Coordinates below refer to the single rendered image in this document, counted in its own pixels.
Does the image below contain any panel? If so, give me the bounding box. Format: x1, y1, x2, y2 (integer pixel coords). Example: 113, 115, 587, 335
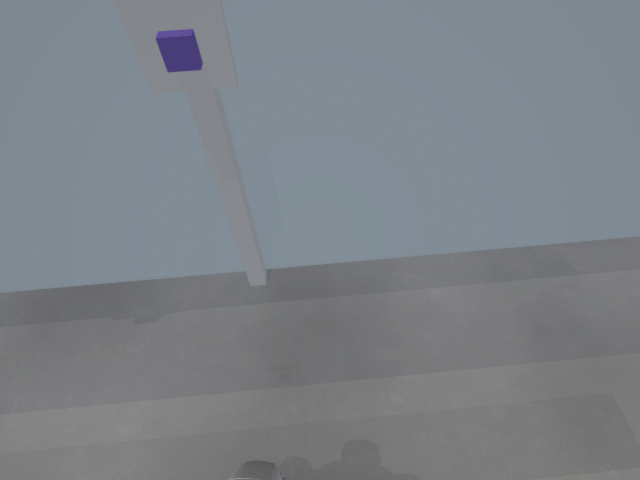
113, 0, 267, 286

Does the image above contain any left robot thigh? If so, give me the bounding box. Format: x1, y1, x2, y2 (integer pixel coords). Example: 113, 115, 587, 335
228, 460, 287, 480

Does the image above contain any button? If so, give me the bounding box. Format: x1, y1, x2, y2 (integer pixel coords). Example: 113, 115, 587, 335
156, 29, 203, 72

